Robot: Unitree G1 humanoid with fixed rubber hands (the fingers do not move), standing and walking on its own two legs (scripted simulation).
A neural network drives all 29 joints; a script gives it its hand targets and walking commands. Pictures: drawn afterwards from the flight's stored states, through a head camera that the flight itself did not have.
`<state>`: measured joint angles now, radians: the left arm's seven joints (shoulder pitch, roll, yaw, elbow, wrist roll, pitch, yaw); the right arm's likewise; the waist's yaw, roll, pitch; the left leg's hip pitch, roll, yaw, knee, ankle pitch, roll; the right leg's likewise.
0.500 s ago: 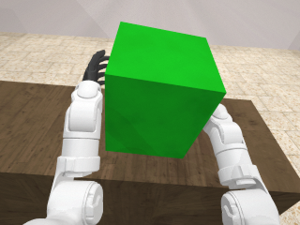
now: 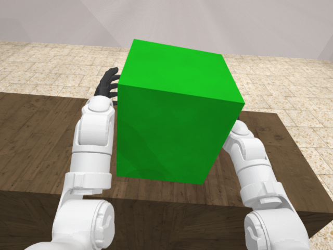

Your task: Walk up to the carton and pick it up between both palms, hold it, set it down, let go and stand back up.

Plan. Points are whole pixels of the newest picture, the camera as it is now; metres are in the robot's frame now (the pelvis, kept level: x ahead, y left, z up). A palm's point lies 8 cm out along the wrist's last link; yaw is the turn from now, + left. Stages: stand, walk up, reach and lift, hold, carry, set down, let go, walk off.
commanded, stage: hold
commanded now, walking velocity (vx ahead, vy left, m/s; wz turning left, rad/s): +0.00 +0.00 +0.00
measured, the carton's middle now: (169, 114) +0.37 +0.01 +0.19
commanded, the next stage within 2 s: none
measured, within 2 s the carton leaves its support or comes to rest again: neither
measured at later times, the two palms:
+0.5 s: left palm (99, 86) +0.36 +0.16 +0.25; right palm (231, 105) +0.38 -0.13 +0.21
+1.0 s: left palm (98, 90) +0.35 +0.16 +0.25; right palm (232, 111) +0.36 -0.13 +0.21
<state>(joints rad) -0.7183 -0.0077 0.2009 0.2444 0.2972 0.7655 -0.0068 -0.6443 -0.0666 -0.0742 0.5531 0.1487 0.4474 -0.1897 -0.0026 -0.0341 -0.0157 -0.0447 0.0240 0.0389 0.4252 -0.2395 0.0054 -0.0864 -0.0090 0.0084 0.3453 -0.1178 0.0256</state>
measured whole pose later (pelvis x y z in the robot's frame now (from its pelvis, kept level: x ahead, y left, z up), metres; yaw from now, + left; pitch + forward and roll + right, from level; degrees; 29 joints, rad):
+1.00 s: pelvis +0.01 +0.00 +0.00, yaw +0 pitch -9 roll -1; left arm -0.70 -0.01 0.21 0.16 0.29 0.77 -0.01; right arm -0.65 -0.07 -0.07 0.47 0.15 0.47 -0.20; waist 0.00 -0.02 -0.05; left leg -0.02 0.02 0.04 0.42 -0.25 0.01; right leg -0.06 -0.01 0.01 0.34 -0.13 0.03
